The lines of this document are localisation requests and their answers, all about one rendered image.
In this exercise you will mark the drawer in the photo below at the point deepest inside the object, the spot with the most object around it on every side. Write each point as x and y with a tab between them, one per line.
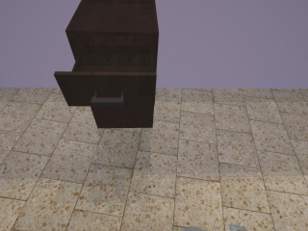
110	69

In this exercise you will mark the cabinet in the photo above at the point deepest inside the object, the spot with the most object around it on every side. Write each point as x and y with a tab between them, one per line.
116	22

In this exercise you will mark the handle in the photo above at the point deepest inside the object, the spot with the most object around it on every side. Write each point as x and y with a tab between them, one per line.
107	101

